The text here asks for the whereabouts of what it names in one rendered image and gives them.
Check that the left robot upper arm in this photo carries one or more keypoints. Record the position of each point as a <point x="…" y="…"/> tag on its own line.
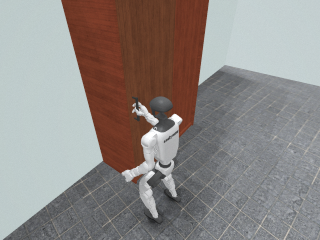
<point x="148" y="141"/>

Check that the robot left thigh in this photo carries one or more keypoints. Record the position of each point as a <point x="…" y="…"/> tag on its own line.
<point x="150" y="179"/>

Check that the left robot forearm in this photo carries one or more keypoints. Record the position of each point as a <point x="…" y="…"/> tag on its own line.
<point x="142" y="169"/>

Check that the wardrobe door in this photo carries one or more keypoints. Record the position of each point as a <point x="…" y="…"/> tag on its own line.
<point x="188" y="24"/>
<point x="147" y="35"/>

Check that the robot right thigh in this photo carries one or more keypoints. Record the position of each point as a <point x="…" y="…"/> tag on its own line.
<point x="168" y="178"/>

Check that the robot right hand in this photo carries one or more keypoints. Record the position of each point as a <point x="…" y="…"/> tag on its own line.
<point x="142" y="110"/>

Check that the robot thigh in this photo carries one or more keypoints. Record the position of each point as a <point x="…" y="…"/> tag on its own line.
<point x="150" y="179"/>
<point x="168" y="178"/>

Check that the robot left hand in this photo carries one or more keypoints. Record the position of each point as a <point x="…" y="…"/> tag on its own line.
<point x="127" y="176"/>

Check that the right robot upper arm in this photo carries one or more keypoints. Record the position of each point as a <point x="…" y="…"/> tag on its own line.
<point x="177" y="119"/>

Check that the right robot forearm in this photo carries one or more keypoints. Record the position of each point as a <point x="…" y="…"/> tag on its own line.
<point x="151" y="119"/>

